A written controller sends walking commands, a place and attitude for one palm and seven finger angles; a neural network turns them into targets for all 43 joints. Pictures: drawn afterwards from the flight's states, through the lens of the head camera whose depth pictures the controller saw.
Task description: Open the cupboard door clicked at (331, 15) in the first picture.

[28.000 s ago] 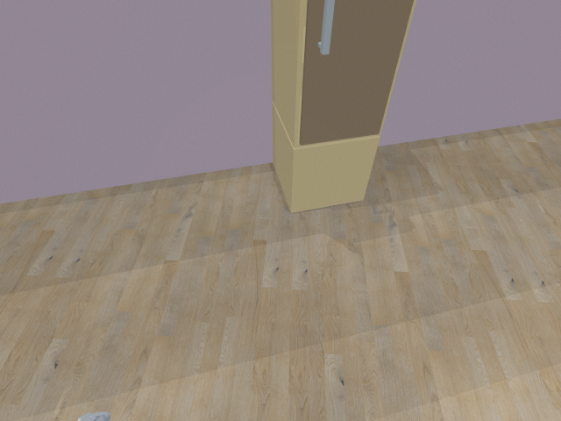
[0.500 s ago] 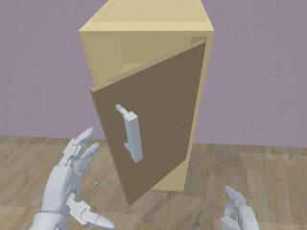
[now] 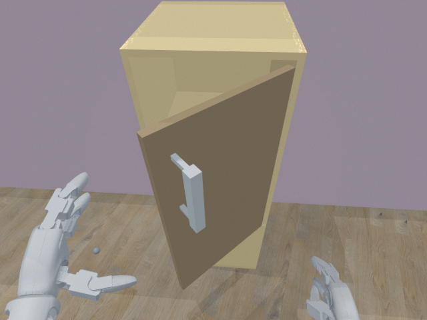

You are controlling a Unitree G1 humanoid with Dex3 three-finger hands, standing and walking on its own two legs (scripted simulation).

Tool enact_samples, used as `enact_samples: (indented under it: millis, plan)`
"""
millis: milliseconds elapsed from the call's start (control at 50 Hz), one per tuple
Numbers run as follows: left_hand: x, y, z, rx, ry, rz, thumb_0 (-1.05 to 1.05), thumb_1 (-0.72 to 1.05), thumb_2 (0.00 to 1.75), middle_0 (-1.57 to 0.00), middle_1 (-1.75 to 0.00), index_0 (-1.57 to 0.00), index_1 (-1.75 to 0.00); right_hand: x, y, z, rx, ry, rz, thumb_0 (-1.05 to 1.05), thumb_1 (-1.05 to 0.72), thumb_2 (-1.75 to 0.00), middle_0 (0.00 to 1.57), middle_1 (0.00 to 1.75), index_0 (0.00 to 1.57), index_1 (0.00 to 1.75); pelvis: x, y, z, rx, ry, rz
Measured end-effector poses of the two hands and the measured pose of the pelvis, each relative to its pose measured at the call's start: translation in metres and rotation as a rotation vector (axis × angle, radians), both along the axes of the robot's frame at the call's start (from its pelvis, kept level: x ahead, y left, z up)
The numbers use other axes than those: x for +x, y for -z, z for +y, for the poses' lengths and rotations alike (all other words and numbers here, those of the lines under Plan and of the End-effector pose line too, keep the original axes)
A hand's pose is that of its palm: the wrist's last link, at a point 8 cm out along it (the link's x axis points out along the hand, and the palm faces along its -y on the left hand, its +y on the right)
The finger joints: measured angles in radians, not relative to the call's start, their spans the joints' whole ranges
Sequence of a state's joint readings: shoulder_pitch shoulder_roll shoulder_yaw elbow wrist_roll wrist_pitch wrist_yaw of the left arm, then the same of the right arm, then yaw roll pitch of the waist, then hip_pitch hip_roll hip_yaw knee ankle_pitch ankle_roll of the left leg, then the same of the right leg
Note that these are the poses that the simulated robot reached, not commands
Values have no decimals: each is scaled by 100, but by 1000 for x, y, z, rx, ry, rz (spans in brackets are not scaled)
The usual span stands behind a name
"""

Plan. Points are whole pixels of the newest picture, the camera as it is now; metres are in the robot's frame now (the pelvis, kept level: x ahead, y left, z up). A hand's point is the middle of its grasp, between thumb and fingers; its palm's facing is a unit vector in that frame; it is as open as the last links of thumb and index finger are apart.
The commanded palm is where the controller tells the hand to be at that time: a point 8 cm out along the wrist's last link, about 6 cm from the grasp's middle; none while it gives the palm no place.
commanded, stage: draw the hand back to the body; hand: left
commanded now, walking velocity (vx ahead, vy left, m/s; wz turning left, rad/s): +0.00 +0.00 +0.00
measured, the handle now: (188, 194) +0.30 +0.09 +0.12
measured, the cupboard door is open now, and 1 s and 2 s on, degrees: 44 44 44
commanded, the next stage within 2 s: step back with the hand held close in 0.88 s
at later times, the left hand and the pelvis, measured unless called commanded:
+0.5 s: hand (61, 218) +0.20 +0.26 +0.16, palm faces +0.42 -0.82 -0.38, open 9.1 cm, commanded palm +0.15 +0.30 +0.18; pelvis +0.01 +0.00 +0.01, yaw -2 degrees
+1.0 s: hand (59, 219) +0.20 +0.26 +0.16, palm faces +0.44 -0.82 -0.37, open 7.5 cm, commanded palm +0.15 +0.30 +0.18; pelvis +0.01 +0.00 +0.01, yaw -2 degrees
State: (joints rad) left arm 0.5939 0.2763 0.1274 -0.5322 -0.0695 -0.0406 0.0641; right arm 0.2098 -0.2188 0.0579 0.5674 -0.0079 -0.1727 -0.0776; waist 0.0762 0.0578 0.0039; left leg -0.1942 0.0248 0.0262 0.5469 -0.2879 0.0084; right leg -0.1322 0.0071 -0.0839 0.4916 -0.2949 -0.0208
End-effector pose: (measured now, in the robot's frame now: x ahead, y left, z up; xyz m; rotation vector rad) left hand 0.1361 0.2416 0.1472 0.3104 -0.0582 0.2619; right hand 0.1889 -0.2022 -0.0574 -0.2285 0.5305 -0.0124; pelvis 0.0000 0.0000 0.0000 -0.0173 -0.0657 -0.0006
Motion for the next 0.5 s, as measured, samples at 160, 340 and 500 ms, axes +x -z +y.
enact_samples:
  millis: [160,340,500]
  plan:
    - [9,-9,15,66,-47,-23,-1,0,52,-18,-30,-17,-30,-7,7,-1,-10,20,75,2,-90,-90,20,30,20,30,3,-6,3,6,11,-18]
    - [18,-20,35,116,-96,-56,0,32,65,-19,-30,-18,-30,-11,11,-9,-13,62,125,2,-90,-90,20,30,20,30,9,-8,5,7,25,-25]
    - [23,-27,52,133,-148,-81,0,59,77,-20,-30,-19,-30,-10,11,-16,-24,84,138,2,-90,-90,20,30,20,30,10,-9,4,7,29,-28]
